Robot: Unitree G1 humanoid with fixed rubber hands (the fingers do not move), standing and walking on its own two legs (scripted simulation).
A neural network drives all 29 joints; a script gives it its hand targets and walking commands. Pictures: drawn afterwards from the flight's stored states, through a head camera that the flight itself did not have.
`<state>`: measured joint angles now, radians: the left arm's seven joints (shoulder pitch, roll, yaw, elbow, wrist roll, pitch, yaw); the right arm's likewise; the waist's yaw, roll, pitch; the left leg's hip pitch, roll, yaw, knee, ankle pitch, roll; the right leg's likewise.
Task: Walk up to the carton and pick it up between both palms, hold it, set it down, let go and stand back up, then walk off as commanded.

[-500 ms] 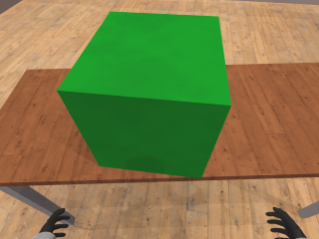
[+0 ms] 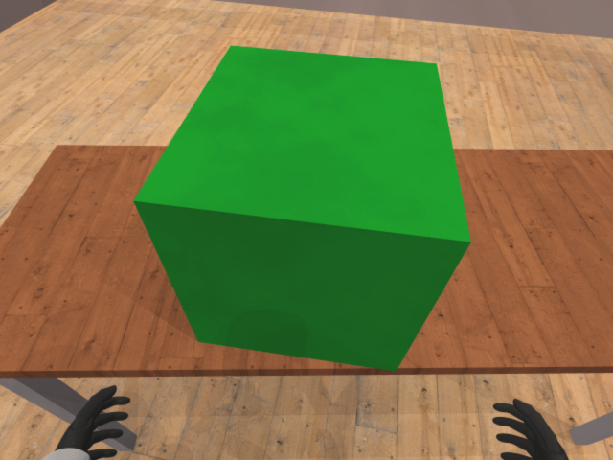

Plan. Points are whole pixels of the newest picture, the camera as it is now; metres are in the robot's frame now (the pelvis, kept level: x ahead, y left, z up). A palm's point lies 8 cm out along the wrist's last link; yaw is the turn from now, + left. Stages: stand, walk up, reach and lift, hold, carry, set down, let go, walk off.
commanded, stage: reach and lift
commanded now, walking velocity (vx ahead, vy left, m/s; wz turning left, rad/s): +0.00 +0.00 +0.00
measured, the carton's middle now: (313, 207) +0.44 +0.03 +0.09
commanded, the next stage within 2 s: none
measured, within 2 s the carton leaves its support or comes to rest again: neither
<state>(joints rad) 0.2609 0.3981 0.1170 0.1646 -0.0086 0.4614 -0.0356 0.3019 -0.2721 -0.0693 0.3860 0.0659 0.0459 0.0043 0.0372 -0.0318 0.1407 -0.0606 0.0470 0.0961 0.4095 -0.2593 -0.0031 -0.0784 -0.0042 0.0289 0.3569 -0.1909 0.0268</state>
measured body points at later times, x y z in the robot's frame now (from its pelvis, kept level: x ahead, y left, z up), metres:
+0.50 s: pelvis -0.01 +0.00 +0.00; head +0.00 +0.02 +0.45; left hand +0.16 +0.29 +0.00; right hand +0.16 -0.23 +0.01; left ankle -0.02 +0.11 -0.74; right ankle +0.01 -0.14 -0.74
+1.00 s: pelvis +0.00 +0.01 +0.00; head -0.01 +0.02 +0.45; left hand +0.16 +0.30 +0.07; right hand +0.18 -0.19 +0.06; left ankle -0.02 +0.11 -0.74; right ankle +0.01 -0.14 -0.74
